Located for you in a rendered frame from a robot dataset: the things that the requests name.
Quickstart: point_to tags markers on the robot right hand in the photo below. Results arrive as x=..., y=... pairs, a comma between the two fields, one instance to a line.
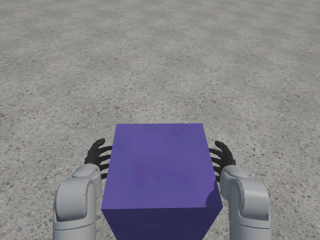
x=225, y=155

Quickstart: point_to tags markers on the robot right forearm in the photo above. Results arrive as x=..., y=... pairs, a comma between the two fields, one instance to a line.
x=249, y=210

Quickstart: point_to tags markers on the carton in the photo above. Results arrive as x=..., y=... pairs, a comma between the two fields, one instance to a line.
x=161, y=183

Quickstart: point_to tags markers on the robot left hand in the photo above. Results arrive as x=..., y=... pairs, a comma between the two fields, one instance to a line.
x=94, y=153

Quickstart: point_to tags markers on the robot left forearm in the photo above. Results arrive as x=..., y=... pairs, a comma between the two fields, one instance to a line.
x=75, y=204

